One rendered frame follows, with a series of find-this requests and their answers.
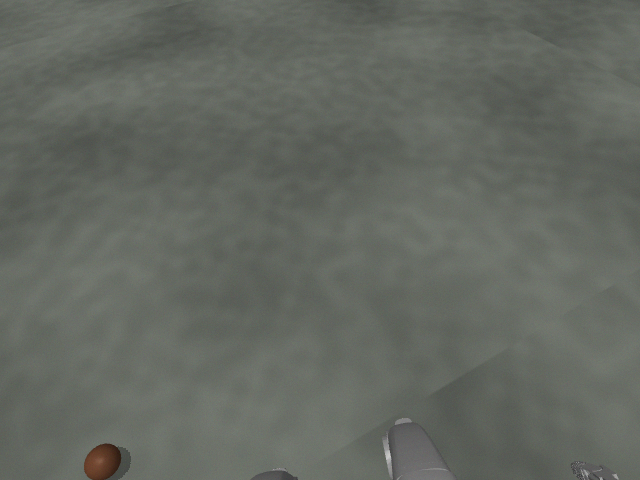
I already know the ball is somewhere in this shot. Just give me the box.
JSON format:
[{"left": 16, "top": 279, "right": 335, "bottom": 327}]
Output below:
[{"left": 84, "top": 444, "right": 121, "bottom": 480}]

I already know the right robot hand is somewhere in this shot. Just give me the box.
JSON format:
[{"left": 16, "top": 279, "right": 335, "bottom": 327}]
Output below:
[{"left": 571, "top": 461, "right": 619, "bottom": 480}]

